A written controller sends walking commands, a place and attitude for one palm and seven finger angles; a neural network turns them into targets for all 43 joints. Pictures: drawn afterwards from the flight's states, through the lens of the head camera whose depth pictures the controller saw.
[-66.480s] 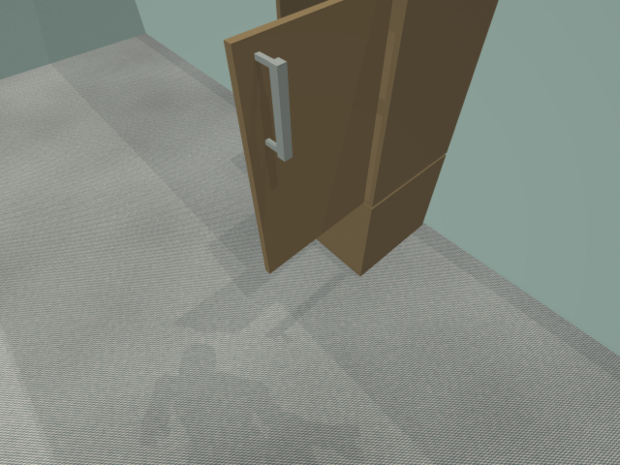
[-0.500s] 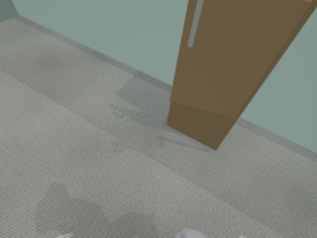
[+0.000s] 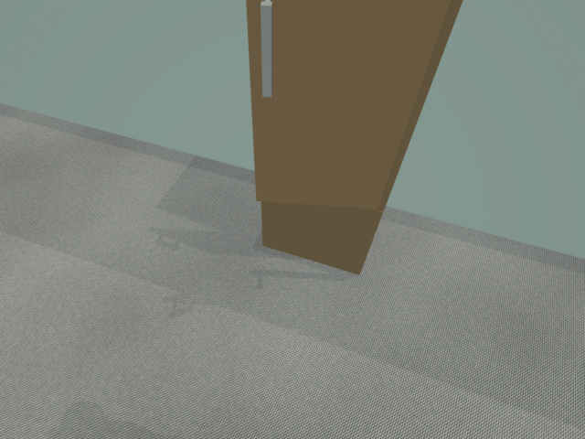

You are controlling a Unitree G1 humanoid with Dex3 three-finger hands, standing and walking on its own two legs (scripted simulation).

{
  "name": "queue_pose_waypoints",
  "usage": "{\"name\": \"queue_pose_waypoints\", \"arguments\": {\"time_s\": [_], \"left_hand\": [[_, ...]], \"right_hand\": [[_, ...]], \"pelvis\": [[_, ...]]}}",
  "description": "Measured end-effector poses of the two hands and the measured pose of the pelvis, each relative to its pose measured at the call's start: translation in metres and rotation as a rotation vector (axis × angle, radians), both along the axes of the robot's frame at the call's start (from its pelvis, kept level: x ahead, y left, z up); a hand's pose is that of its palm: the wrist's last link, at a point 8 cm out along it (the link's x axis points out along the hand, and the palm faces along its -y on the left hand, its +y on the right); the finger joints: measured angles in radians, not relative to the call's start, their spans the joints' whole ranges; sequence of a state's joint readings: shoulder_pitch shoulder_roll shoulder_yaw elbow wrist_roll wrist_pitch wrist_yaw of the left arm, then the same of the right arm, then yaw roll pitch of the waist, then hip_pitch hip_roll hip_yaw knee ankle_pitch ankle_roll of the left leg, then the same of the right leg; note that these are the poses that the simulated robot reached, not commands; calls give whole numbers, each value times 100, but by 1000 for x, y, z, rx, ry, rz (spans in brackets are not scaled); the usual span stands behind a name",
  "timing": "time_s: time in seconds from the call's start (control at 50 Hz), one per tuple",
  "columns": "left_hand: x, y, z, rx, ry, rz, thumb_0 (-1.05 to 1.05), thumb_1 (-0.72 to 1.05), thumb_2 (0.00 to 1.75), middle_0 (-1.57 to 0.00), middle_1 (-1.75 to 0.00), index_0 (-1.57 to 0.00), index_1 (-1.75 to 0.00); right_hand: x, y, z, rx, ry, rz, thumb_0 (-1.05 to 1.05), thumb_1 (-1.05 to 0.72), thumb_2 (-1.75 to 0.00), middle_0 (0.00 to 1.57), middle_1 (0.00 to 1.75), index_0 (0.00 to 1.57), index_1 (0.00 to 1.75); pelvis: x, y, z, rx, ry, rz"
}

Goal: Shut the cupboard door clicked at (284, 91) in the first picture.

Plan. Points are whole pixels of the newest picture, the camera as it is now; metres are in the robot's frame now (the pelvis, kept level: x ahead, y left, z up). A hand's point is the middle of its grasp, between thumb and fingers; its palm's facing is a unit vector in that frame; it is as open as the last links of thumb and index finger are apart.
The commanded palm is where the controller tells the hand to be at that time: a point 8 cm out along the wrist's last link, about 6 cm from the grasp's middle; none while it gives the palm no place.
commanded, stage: take the last steps up to it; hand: left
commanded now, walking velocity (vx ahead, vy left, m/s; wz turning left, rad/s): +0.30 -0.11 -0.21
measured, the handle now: (267, 48) +0.77 +0.08 +0.15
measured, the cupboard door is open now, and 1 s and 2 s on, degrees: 16 16 16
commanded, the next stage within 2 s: come to a stop and stand still in 0.80 s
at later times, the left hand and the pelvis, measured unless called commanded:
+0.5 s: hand (238, 398) +0.21 +0.09 -0.16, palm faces -0.09 -0.98 -0.19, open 7.3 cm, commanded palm none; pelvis +0.12 -0.08 +0.01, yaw -5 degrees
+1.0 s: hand (256, 338) +0.31 +0.07 -0.16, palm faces -0.02 -0.98 -0.18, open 7.3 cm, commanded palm none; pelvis +0.28 -0.10 +0.01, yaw -3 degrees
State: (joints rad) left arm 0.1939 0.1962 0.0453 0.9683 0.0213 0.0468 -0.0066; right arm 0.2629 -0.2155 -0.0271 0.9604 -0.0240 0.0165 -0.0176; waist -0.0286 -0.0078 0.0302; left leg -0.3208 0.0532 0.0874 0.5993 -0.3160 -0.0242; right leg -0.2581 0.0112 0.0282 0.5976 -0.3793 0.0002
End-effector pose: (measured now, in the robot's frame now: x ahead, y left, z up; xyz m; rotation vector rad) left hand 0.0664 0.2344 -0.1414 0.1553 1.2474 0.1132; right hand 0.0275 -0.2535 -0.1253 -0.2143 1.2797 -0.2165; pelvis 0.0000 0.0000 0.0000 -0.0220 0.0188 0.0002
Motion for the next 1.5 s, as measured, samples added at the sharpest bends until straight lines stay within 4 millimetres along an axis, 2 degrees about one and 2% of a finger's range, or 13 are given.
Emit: {"name": "queue_pose_waypoints", "arguments": {"time_s": [0.1, 0.22, 0.34, 0.42, 0.5, 0.62, 0.74, 0.8, 0.88, 1.02, 1.18, 1.32, 1.5], "left_hand": [[10, 1, 1, -23, 49, -45, 1, 91, 90, -20, -30, -20, -30], [46, -11, 16, -24, 36, -76, 1, 91, 90, -20, -30, -19, -30], [101, -45, 18, -7, 21, -144, 1, 91, 90, -19, -30, -19, -30], [138, -73, 10, 16, -38, -155, 1, 91, 90, -19, -30, -19, -30], [141, -93, 15, 15, -35, -101, 0, 91, 90, -20, -30, -20, -30], [129, -97, 15, 23, 62, -29, -1, 94, 90, -20, -30, -20, -30], [121, -104, -4, -33, 187, 26, 0, 92, 90, -20, -30, -20, -30], [130, -105, -16, -51, 238, 31, 0, 92, 90, -20, -30, -20, -30], [167, -108, -9, -49, 222, 14, 1, 92, 90, -20, -30, -20, -30], [250, -114, 9, 10, 94, 0, 1, 93, 90, -20, -30, -20, -30], [304, -129, 12, 62, 70, -37, 1, 92, 90, -20, -30, -20, -30], [323, -121, 13, 50, 24, -9, 0, 91, 90, -20, -30, -20, -30], [309, -80, -3, 37, 55, 16, 0, 91, 90, -20, -30, -20, -30]], "right_hand": [[-14, 11, 12, -2, 5, -44, 1, -91, -90, 20, 30, 20, 30], [-42, 11, 20, 24, 109, -116, 1, -91, -90, 20, 30, 20, 30], [-58, -4, 10, 77, 222, -203, 1, -91, -90, 20, 30, 20, 30], [-51, -25, -11, 118, 288, -231, 1, -91, -90, 20, 30, 20, 30], [1, -49, -11, 113, 262, -191, 1, -91, -90, 20, 30, 20, 30], [126, -75, -1, 80, 53, -94, 1, -91, -90, 19, 30, 20, 30], [243, -74, 7, 55, -119, 4, 1, -91, -90, 19, 30, 20, 30], [280, -69, 5, 37, -177, 28, 1, -91, -90, 19, 30, 20, 30], [290, -66, 5, 44, -147, 13, 0, -91, -90, 19, 30, 20, 30], [276, -85, 0, 54, 20, -36, 0, -94, -90, 20, 30, 20, 30], [280, -105, -17, 100, 128, -102, 1, -92, -90, 20, 30, 20, 30], [306, -111, -5, 42, 119, -63, 1, -91, -90, 20, 30, 20, 30], [336, -85, 11, -19, -23, 2, 1, -91, -90, 19, 30, 20, 30]], "pelvis": [[14, 0, 9, -3, 0, -40], [38, -12, 21, -6, 6, -73], [69, -39, 16, 10, 9, -100], [96, -66, 0, 26, 2, -106], [118, -80, 6, 12, -10, -83], [158, -92, 15, 1, -1, -53], [207, -90, 6, -17, -18, -48], [230, -87, -3, -2, -29, -62], [251, -88, 3, 14, -26, -66], [289, -105, 12, 22, -25, -50], [320, -128, 7, 40, -14, -45], [318, -115, 12, 44, -6, -27], [310, -89, 6, 16, -25, -38]]}}
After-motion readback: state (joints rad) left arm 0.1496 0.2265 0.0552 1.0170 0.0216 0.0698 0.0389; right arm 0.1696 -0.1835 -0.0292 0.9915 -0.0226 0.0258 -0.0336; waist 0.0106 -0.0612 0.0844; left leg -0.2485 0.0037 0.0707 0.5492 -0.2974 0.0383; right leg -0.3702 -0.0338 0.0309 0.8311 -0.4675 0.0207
